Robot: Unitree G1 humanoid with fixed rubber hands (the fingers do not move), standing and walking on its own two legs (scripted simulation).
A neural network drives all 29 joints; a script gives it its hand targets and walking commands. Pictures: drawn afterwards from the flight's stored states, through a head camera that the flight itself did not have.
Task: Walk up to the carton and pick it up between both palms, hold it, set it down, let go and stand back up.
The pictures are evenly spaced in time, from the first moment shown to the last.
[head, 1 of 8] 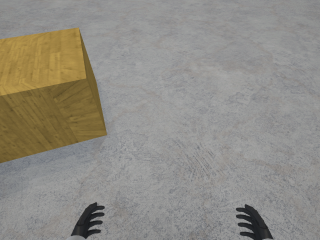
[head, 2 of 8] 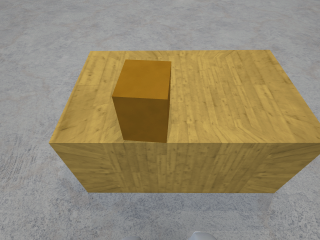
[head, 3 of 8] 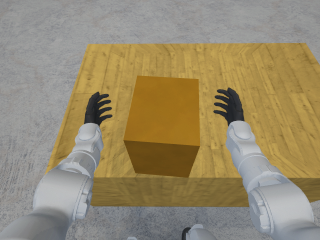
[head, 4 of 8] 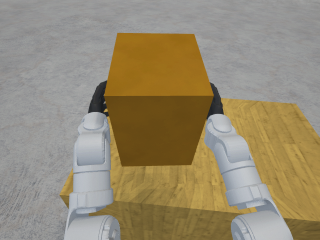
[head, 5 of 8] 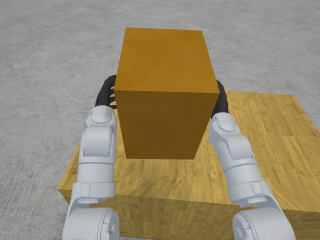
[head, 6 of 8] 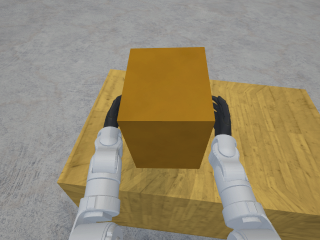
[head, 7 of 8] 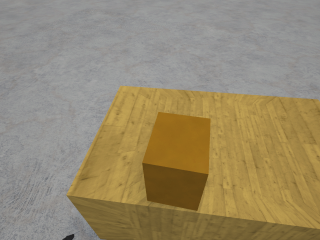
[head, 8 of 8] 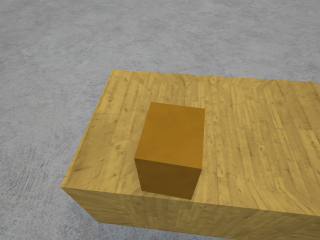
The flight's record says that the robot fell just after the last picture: no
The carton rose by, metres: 0.30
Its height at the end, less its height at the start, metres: +0.00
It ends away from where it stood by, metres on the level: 0.01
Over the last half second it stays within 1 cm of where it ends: yes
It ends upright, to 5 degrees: yes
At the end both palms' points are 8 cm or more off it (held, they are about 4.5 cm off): yes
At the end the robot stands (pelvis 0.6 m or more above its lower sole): yes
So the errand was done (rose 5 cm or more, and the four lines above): yes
